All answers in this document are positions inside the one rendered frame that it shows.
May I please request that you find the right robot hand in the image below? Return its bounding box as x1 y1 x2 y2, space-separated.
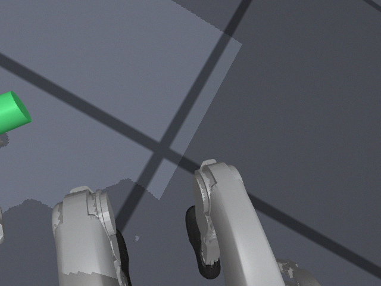
275 258 321 286

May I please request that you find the bottle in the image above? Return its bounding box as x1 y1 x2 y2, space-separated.
0 91 32 134

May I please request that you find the left robot foot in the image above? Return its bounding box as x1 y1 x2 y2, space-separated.
116 229 132 286

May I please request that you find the right robot foot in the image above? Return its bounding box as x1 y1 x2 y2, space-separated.
185 206 221 279

